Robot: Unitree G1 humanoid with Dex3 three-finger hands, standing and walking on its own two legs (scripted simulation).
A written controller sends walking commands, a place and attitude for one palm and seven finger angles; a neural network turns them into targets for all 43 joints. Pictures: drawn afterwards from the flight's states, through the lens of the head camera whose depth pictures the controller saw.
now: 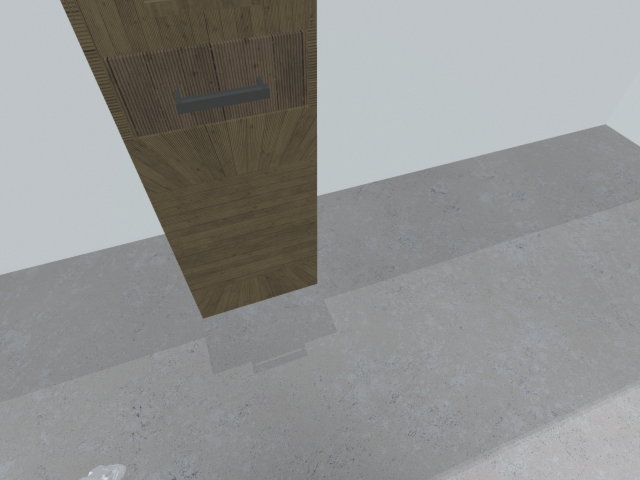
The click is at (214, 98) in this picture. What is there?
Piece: drawer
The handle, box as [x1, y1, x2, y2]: [174, 77, 270, 113]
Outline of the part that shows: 269,88 266,83 263,83 260,77 256,77 256,81 258,84 257,85 182,98 180,97 178,90 174,91 176,98 174,100 178,113 183,113 270,97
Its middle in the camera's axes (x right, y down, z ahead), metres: -0.20 -0.30 +0.79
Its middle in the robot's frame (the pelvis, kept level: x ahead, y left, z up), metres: +0.79 +0.25 +0.07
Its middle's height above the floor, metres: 0.84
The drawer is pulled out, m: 0.00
